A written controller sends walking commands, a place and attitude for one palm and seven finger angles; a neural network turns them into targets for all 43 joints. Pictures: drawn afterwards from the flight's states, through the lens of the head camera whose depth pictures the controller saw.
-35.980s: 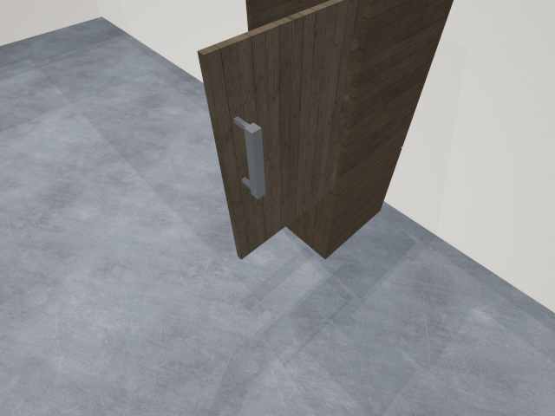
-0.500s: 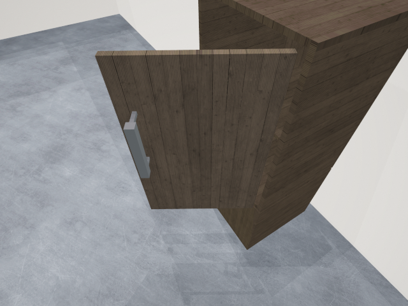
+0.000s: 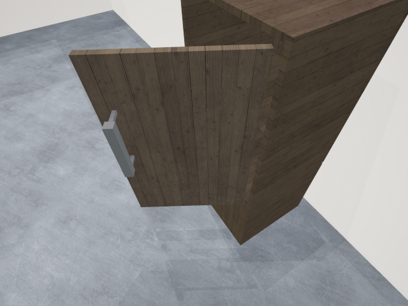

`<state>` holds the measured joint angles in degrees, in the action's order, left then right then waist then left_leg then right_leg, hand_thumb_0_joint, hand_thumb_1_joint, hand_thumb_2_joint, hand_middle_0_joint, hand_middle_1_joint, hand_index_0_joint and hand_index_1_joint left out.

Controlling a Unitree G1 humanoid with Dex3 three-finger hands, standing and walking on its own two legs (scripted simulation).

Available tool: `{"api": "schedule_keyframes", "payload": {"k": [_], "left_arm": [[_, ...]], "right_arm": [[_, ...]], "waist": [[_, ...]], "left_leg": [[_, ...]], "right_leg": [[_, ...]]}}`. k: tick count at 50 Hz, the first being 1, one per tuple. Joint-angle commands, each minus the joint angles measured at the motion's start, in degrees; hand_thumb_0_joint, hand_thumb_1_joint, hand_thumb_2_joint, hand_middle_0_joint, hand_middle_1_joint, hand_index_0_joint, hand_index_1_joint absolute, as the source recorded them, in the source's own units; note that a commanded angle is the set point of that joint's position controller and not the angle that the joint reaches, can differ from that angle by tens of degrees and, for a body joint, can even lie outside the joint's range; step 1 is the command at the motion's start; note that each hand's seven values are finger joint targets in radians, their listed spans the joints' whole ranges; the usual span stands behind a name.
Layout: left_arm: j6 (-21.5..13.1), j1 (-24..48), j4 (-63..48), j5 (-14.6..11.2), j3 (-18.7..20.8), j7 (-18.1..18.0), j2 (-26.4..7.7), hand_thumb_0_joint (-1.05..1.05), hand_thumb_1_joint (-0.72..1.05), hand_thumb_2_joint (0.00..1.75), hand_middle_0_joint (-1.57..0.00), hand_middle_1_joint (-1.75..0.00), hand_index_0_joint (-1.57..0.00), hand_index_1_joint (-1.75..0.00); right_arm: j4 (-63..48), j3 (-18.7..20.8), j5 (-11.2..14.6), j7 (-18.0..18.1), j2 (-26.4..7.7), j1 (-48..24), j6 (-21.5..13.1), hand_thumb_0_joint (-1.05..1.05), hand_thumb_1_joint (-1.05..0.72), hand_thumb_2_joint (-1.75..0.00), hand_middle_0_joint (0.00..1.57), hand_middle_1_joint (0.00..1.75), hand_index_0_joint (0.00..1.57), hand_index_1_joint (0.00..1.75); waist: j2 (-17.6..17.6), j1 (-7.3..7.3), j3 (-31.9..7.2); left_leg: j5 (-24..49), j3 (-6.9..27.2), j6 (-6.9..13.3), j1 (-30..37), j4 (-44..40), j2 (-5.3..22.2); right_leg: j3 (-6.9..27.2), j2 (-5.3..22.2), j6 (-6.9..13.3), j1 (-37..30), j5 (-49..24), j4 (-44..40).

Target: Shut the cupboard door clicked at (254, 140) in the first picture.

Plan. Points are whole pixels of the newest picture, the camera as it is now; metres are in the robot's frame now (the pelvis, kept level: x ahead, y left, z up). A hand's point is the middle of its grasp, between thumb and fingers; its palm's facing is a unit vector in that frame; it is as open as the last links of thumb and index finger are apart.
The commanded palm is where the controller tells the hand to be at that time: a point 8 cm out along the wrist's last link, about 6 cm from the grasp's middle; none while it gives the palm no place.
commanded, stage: raise the hand and make a fist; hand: left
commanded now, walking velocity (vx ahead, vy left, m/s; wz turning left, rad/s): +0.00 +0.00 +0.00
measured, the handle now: (122, 145) +0.45 +0.23 +0.03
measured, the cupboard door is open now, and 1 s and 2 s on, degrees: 59 59 59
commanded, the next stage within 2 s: bring the fist close to the handle in 1.88 s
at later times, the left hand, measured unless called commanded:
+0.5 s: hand out of the picture +0.12 +0.20 -0.04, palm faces +0.12 -0.99 -0.03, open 5.6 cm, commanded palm +0.11 +0.24 -0.03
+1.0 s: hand (92, 288) +0.15 +0.21 -0.01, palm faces +0.07 -1.00 -0.04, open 3.4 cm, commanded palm +0.12 +0.27 +0.00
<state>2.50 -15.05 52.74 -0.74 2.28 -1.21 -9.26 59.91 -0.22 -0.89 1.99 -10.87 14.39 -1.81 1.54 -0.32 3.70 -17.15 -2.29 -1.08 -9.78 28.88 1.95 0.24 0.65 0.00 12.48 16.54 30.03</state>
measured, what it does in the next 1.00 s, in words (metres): lowers itself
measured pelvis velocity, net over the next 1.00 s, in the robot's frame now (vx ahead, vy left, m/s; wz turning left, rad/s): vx -0.05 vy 0.03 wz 0.07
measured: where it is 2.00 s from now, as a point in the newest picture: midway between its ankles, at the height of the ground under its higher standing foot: outside the picture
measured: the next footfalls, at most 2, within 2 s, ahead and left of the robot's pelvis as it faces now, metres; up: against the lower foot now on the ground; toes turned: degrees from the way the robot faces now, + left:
none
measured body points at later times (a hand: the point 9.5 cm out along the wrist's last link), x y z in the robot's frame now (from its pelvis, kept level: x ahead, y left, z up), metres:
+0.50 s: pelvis -0.06 +0.00 -0.10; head -0.01 +0.01 +0.34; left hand +0.11 +0.25 -0.04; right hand +0.19 -0.20 -0.14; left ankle -0.03 +0.14 -0.74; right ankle -0.01 -0.12 -0.74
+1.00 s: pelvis -0.05 +0.03 -0.08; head +0.00 +0.04 +0.37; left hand +0.14 +0.27 +0.00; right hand +0.14 -0.20 -0.14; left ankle -0.03 +0.14 -0.74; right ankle -0.01 -0.12 -0.74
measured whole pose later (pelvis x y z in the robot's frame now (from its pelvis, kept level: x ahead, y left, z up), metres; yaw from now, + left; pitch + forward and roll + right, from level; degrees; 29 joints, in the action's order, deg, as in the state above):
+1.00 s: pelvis -0.05 +0.03 -0.08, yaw +4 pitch +11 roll -2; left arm -17.3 -26.6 -10.4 -14.1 5.9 10.3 -13.5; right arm 28.1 -0.3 0.6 3.4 -14.3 16.3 -12.3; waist 1.1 -0.3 -6.7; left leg -29.7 2.2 0.5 -45.9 64.4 0.5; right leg -3.1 2.6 -1.5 44.8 27.1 60.8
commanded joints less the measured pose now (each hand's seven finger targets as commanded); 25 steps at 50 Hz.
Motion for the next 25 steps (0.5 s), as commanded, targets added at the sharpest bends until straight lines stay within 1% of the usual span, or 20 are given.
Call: {"api": "schedule_keyframes", "payload": {"k": [1, 2, 3, 5, 6, 7, 8, 9, 10, 11, 12, 13, 14, 15, 16, 17, 19, 21, 23, 25], "left_arm": [[-9.65, -10.73, -59.11, -9.08, -1.67, -2.77, 0.57, 0.0, 0.9, 0.9, -0.24, -0.34, -0.24, -0.34], [-10.67, -1.03, -53.62, -7.62, 1.06, -3.85, -3.24, 0.0, 0.9, 0.9, -0.25, -0.36, -0.25, -0.36], [-13.2, -4.75, -48.81, -8.65, 4.43, -2.64, -2.54, 0.0, 0.9, 0.9, -0.27, -0.38, -0.27, -0.38], [-21.47, -13.78, -41.15, -10.3, 7.78, 2.02, -1.83, 0.0, 0.9, 0.9, -0.31, -0.42, -0.31, -0.42], [-26.27, -18.04, -37.35, -11.19, 8.98, 5.46, -1.09, 0.0, 0.9, 0.9, -0.33, -0.44, -0.33, -0.44], [-31.74, -18.17, -37.72, -12.36, 8.61, 9.04, -0.3, 0.0, 0.9, 0.9, -0.35, -0.46, -0.35, -0.46], [-37.12, -18.89, -38.4, -13.18, 9.49, 12.94, -0.95, 0.0, 0.9, 0.9, -0.36, -0.48, -0.36, -0.48], [-41.86, -16.58, -39.41, -13.69, 9.22, 17.06, -2.32, 0.0, 0.9, 0.9, -0.38, -0.5, -0.38, -0.5], [-43.54, -17.02, -39.63, -14.14, 11.75, 19.63, -5.39, 0.0, 0.9, 0.9, -0.4, -0.52, -0.4, -0.52], [-42.38, -17.16, -40.82, -14.66, 12.92, 21.32, -7.4, 0.0, 0.9, 0.9, -0.42, -0.54, -0.42, -0.54], [-40.16, -13.78, -45.86, -15.81, 10.92, 22.51, -7.16, 0.0, 0.9, 0.9, -0.44, -0.56, -0.44, -0.56], [-37.57, -10.28, -49.17, -16.86, 11.21, 22.66, -8.26, 0.0, 0.9, 0.9, -0.46, -0.58, -0.46, -0.58], [-35.58, -7.84, -54.22, -17.76, 10.36, 22.08, -8.24, 0.0, 0.9, 0.9, -0.47, -0.6, -0.47, -0.6], [-34.22, -5.54, -58.92, -17.72, 10.96, 20.78, -9.44, 0.0, 0.9, 0.9, -0.49, -0.62, -0.49, -0.62], [-33.82, -1.15, -64.23, -17.8, 11.02, 19.22, -10.56, 0.0, 0.9, 0.9, -0.51, -0.64, -0.51, -0.64], [-33.99, 1.13, -69.57, -17.02, 10.65, 17.72, -10.75, 0.0, 0.9, 0.9, -0.53, -0.66, -0.53, -0.66], [-34.5, 2.14, -75.25, -15.49, 7.41, 15.28, -9.06, 0.0, 0.9, 0.9, -0.57, -0.7, -0.57, -0.7], [-33.89, 4.27, -76.7, -14.1, 5.37, 14.18, -9.01, 0.0, 0.9, 0.9, -0.6, -0.74, -0.6, -0.74], [-31.94, 0.94, -73.73, -13.58, 3.97, 14.61, -7.77, 0.0, 0.9, 0.9, -0.64, -0.78, -0.64, -0.78], [-28.08, -1.38, -70.85, -13.29, 3.85, 15.23, -7.98, 0.0, 0.9, 0.9, -0.68, -0.82, -0.68, -0.82]], "right_arm": [[-21.74, 1.43, 2.09, 4.13, -8.0, -5.9, -16.47, 0.0, -0.9, -0.9, 0.2, 0.3, 0.2, 0.3], [-19.46, 2.51, 3.0, 3.03, -8.26, -2.17, -18.22, 0.0, -0.9, -0.9, 0.2, 0.3, 0.2, 0.3], [-20.48, 4.78, 2.32, 2.83, -8.98, -1.92, -18.8, 0.0, -0.9, -0.9, 0.2, 0.3, 0.2, 0.3], [-23.22, 5.41, 0.76, 1.46, -8.71, -4.16, -19.58, 0.0, -0.9, -0.9, 0.2, 0.3, 0.2, 0.3], [-24.6, 5.75, 0.91, 0.53, -8.3, -4.31, -19.81, 0.0, -0.9, -0.9, 0.2, 0.3, 0.2, 0.3], [-25.88, 5.75, 0.31, -0.42, -8.11, -4.66, -19.97, 0.0, -0.9, -0.9, 0.2, 0.3, 0.2, 0.3], [-27.43, 6.15, 0.17, -1.12, -8.18, -5.09, -19.96, 0.0, -0.9, -0.9, 0.2, 0.3, 0.2, 0.3], [-28.93, 6.22, 0.13, -1.69, -8.67, -5.59, -20.08, 0.0, -0.9, -0.9, 0.2, 0.3, 0.2, 0.3], [-31.31, 6.67, 0.49, -1.81, -9.04, -6.09, -19.77, 0.0, -0.9, -0.9, 0.2, 0.3, 0.2, 0.3], [-33.26, 6.76, 0.98, -1.88, -9.48, -6.27, -18.98, 0.0, -0.9, -0.9, 0.2, 0.3, 0.2, 0.3], [-36.72, 6.26, 1.52, -1.65, -9.92, -7.57, -18.39, 0.0, -0.9, -0.9, 0.2, 0.3, 0.2, 0.3], [-38.87, 6.14, 2.2, -1.2, -10.01, -8.15, -17.98, 0.0, -0.9, -0.9, 0.2, 0.3, 0.2, 0.3], [-40.98, 5.75, 2.48, -0.47, -10.05, -8.42, -17.83, 0.0, -0.9, -0.9, 0.2, 0.3, 0.2, 0.3], [-41.85, 5.48, 2.51, 0.15, -10.13, -7.38, -17.56, 0.0, -0.9, -0.9, 0.2, 0.3, 0.2, 0.3], [-41.88, 5.19, 2.47, 0.85, -9.91, -6.4, -17.24, 0.0, -0.9, -0.9, 0.2, 0.3, 0.2, 0.3], [-42.06, 5.0, 2.25, 1.25, -9.76, -5.22, -17.17, 0.0, -0.9, -0.9, 0.2, 0.3, 0.2, 0.3], [-41.41, 4.31, 2.09, 1.87, -9.49, -3.99, -17.31, 0.0, -0.9, -0.9, 0.2, 0.3, 0.2, 0.3], [-40.34, 3.42, 1.71, 2.54, -9.85, -2.95, -17.18, 0.0, -0.9, -0.9, 0.2, 0.3, 0.2, 0.3], [-39.25, 3.23, 1.82, 2.82, -9.96, -2.77, -17.24, 0.0, -0.9, -0.9, 0.2, 0.3, 0.2, 0.3], [-39.25, 2.84, 2.16, 2.86, -10.05, -2.89, -16.75, 0.0, -0.9, -0.9, 0.2, 0.3, 0.2, 0.3]], "waist": [[21.06, -2.27, -27.23], [5.16, 3.8, -10.67], [-4.52, 2.98, -3.71], [-14.55, 0.17, -3.56], [-12.86, -1.72, -3.55], [-14.29, -2.48, -7.06], [-13.31, -3.26, -9.69], [-11.87, -3.02, -12.33], [-10.1, -3.91, -15.1], [-5.0, -4.88, -16.92], [-3.72, -4.38, -18.33], [-2.43, -3.87, -18.75], [-3.35, -3.27, -18.55], [-2.62, -2.65, -19.92], [-4.03, -1.08, -20.4], [-2.15, -0.71, -22.27], [0.94, 0.9, -22.05], [0.91, 2.44, -21.01], [2.14, 2.4, -20.72], [1.5, 2.1, -19.87]], "left_leg": [[39.59, 0.49, 0.96, 7.47, 1.8, -0.28], [29.21, 2.74, 1.09, -1.52, 4.22, -0.12], [19.76, 2.18, 1.39, -9.13, 6.29, -1.53], [8.61, 2.49, 1.09, -20.42, 11.77, -2.82], [6.34, 1.92, 0.33, -24.12, 14.23, -3.58], [4.43, 1.63, -0.07, -27.78, 17.88, -3.99], [2.85, 1.14, -0.3, -31.3, 21.58, -4.25], [1.26, 1.1, -0.24, -34.79, 25.08, -4.49], [-0.16, 0.34, 0.2, -37.25, 27.55, -4.71], [-0.7, -0.27, 0.72, -37.72, 28.58, -4.88], [-3.0, -0.85, 1.21, -38.58, 29.07, -5.25], [-7.88, -1.14, 1.43, -39.82, 28.9, -5.37], [-9.7, -0.58, 1.98, -40.27, 29.89, -5.07], [-9.4, 0.24, 2.4, -39.56, 30.47, -4.57], [-10.35, 0.71, 2.67, -40.31, 31.96, -3.92], [-9.55, 1.46, 2.84, -39.08, 32.19, -3.42], [-8.56, 2.56, 3.09, -36.89, 31.97, -2.77], [-8.39, 3.96, 3.39, -36.43, 31.74, -2.15], [-8.43, 4.79, 3.02, -36.1, 30.86, -2.04], [-9.94, 5.08, 2.71, -36.97, 29.6, -2.15]], "right_leg": [[-4.88, 0.53, 1.33, 0.59, -17.7, 6.08], [-4.9, 0.29, 0.21, 7.32, -16.1, 4.47], [-5.4, 0.02, -0.36, 11.66, -16.38, 3.94], [-5.34, 0.31, -0.89, 17.83, -9.06, 8.97], [-3.81, 0.78, -0.16, 18.88, -6.51, 11.6], [-2.83, 1.16, -0.06, 20.59, -5.32, 15.31], [-1.48, 1.28, 0.34, 21.99, -4.37, 18.67], [0.31, 1.69, 0.63, 23.38, -3.28, 21.51], [2.12, 2.0, 0.96, 23.6, -0.65, 22.73], [3.75, 2.33, 1.58, 23.37, 1.91, 23.02], [4.48, 2.34, 1.46, 24.08, 7.16, 22.37], [5.29, 2.3, 1.34, 25.79, 16.78, 20.7], [6.21, 2.13, 1.04, 26.94, 21.27, 19.47], [5.8, 1.58, 1.03, 27.83, 21.67, 19.81], [6.49, 1.2, 0.67, 29.25, 23.59, 19.73], [5.91, 0.92, 0.85, 29.14, 22.37, 20.24], [3.28, -0.16, 1.16, 31.24, 17.81, 22.19], [0.45, -1.36, 1.31, 33.4, 14.44, 24.55], [-1.2, -1.53, 1.3, 33.94, 12.41, 25.48], [-1.83, -1.48, 1.06, 33.21, 13.57, 24.66]]}}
